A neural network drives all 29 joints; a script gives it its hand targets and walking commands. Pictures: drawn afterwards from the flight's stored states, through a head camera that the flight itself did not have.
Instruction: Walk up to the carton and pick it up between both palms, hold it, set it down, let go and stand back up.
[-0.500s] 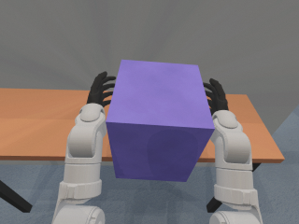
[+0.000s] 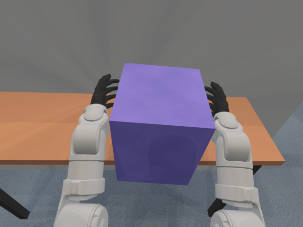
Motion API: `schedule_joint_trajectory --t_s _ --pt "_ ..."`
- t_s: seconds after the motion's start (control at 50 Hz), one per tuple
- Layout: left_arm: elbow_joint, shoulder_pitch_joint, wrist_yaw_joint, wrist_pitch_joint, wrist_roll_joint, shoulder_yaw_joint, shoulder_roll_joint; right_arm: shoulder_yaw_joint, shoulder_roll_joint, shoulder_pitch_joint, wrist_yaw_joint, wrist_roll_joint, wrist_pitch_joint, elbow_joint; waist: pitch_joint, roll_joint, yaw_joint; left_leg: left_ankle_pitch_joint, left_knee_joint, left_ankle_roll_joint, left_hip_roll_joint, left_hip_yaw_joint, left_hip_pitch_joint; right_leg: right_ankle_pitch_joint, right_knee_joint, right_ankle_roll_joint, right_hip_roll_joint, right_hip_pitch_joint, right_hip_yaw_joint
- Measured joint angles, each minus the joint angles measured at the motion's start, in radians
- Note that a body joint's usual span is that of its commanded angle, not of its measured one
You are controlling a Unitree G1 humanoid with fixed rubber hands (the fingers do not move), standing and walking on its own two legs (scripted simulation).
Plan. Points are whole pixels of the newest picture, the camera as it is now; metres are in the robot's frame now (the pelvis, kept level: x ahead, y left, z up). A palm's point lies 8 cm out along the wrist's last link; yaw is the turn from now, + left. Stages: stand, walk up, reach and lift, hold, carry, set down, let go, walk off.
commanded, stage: hold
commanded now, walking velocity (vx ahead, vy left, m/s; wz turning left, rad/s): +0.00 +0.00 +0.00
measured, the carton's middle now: (157, 126) +0.37 +0.00 +0.10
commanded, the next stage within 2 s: none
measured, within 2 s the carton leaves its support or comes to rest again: neither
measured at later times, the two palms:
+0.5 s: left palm (100, 108) +0.35 +0.14 +0.18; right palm (221, 116) +0.35 -0.15 +0.17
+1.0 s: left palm (97, 106) +0.35 +0.15 +0.18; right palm (217, 112) +0.36 -0.14 +0.17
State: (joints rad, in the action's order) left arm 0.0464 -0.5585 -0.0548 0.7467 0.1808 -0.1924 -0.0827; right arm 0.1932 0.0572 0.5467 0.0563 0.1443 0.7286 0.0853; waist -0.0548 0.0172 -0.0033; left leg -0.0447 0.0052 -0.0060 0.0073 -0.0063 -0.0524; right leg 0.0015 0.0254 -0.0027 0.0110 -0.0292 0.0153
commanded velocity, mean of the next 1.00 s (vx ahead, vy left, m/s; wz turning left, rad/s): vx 0.00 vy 0.00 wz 0.00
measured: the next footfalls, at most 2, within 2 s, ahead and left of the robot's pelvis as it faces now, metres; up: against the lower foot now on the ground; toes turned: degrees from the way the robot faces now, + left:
none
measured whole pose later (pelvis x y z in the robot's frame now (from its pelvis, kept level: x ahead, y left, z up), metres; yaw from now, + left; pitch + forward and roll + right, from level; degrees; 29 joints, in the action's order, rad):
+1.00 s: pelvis +0.01 +0.00 +0.00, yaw +0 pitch +0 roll +0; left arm -0.05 -0.52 -0.08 0.76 0.15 -0.16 -0.08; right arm 0.16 0.05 0.51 0.07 0.13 0.75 -0.01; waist -0.03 0.02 0.00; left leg -0.05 -0.01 -0.01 0.01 -0.02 -0.03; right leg 0.00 0.01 0.00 0.01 -0.01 0.01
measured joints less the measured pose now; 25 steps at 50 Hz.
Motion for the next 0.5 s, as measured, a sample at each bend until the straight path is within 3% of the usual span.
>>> schedule_joint_trajectory --t_s 0.36,0.5 --pt "-0.095 0.048 -0.023 0.022 -0.029 0.031 -0.002 -0.028 -0.006 -0.049 0.008 -0.020 0.022 -0.098 0.025 -0.006 -0.001 -0.003 -0.003 -0.001 0.003 -0.005 0.009 0.003 -0.006 0.002 -0.002 0.012 -0.005" --pt "-0.049 0.022 -0.016 0.021 -0.019 0.014 -0.005 -0.011 -0.004 -0.025 0.000 -0.009 0.025 -0.056 0.023 -0.004 -0.006 0.000 0.006 0.000 0.000 -0.004 0.009 0.002 0.000 0.000 0.000 0.012 -0.005"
